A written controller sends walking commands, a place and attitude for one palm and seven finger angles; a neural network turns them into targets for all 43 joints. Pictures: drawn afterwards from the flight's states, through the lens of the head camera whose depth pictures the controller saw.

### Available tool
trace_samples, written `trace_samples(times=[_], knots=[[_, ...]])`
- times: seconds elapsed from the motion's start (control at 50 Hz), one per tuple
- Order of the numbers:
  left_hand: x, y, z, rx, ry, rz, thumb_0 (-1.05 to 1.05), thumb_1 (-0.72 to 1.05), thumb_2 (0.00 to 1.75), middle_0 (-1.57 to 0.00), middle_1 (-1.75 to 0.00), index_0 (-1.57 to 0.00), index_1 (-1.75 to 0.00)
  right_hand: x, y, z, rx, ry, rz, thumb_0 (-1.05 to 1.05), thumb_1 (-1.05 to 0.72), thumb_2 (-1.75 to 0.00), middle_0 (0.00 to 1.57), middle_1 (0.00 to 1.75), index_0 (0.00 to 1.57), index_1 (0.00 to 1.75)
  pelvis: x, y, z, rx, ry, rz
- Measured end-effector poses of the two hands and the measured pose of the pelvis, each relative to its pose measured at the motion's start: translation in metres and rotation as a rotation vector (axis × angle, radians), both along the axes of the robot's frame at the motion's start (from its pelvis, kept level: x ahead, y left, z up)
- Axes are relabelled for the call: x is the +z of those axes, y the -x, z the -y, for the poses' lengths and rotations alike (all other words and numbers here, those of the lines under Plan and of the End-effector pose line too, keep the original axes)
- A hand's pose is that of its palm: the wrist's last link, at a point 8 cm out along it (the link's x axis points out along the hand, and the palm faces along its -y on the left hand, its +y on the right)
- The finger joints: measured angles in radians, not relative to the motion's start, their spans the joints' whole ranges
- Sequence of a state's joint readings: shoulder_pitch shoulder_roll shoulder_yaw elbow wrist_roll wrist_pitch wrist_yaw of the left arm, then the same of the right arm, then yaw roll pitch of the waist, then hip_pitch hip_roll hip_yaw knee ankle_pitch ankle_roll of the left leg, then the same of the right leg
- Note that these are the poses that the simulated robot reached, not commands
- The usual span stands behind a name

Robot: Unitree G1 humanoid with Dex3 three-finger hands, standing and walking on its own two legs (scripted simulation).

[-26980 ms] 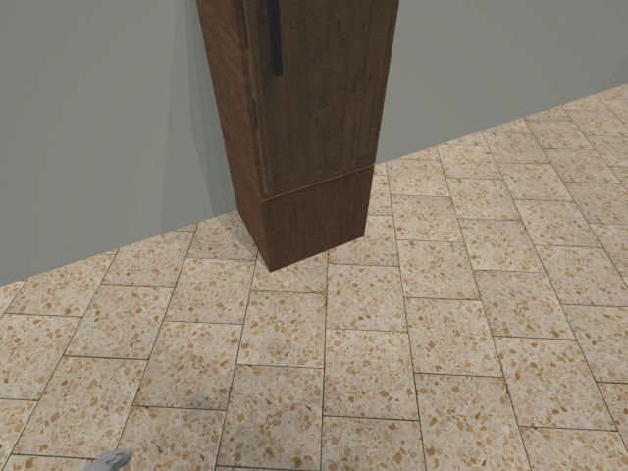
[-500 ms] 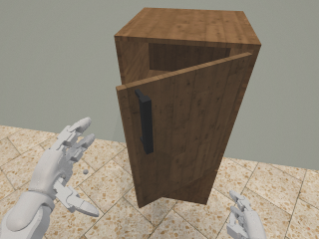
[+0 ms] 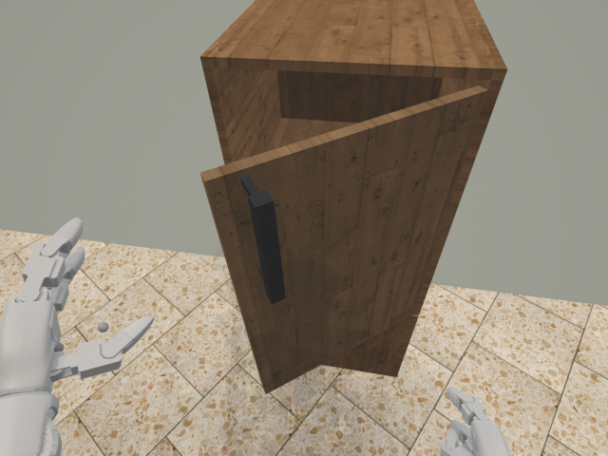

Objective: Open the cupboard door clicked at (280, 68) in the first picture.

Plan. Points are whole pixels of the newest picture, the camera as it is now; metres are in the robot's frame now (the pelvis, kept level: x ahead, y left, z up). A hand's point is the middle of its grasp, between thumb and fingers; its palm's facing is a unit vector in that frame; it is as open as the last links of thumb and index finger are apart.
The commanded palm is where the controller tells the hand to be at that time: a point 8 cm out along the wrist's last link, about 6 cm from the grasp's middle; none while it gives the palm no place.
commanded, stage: draw the hand back to the body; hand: left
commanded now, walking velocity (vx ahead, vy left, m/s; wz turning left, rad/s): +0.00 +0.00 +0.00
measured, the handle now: (263, 243) +0.32 +0.09 +0.15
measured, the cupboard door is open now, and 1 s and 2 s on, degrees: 38 38 38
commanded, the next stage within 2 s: step back with the hand held close in 0.62 s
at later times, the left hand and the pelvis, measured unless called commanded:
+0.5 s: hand (93, 326) +0.19 +0.24 +0.15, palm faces +0.43 -0.81 -0.40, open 7.5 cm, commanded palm +0.14 +0.29 +0.16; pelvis +0.00 -0.01 +0.00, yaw +0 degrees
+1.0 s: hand (82, 346) +0.17 +0.25 +0.14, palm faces +0.32 -0.81 -0.50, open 7.4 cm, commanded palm +0.11 +0.30 +0.17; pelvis -0.03 +0.00 +0.00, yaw -1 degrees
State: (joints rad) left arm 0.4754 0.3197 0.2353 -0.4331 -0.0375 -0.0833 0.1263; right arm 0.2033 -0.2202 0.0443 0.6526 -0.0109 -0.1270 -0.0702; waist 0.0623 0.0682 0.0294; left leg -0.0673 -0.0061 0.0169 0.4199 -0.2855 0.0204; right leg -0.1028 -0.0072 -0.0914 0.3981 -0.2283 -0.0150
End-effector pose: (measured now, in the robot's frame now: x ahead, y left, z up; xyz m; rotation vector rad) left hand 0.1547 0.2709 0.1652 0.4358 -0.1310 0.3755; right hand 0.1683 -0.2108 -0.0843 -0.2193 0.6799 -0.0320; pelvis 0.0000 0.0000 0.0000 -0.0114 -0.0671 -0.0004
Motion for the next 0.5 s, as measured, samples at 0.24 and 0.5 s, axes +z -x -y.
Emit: trace_samples(times=[0.24,0.5], knots=[[0.001,-0.001,-0.013,0.064,-0.028,-0.023,0.00,0.60,0.77,-0.20,-0.30,-0.20,-0.30,0.005,-0.016,0.015,-0.028,0.007,0.000,0.01,-0.90,-0.90,0.21,0.30,0.20,0.30,0.001,-0.007,0.008,-0.009,0.001,-0.001],[0.001,0.003,-0.007,0.064,-0.012,-0.007,0.01,0.86,0.88,-0.21,-0.30,-0.21,-0.30,0.006,-0.013,0.020,-0.026,0.006,0.003,0.01,-0.90,-0.90,0.20,0.30,0.20,0.30,0.002,-0.002,0.013,-0.006,-0.001,0.008]])
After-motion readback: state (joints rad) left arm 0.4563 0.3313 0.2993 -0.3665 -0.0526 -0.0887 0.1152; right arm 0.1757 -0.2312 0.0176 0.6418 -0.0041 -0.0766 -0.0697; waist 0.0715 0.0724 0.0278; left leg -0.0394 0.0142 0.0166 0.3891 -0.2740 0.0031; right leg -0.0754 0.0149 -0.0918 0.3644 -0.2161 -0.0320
